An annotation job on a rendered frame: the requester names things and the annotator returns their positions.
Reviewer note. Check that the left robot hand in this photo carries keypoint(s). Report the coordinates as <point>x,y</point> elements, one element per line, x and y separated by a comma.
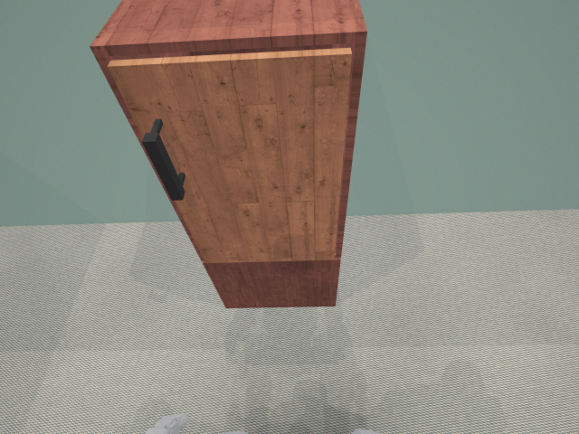
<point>169,425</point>

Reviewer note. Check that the handle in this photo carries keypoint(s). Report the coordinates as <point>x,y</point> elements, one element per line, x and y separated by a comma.
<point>156,150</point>

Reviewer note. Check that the cupboard door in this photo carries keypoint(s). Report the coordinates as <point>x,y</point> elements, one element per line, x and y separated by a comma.
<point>260,137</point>

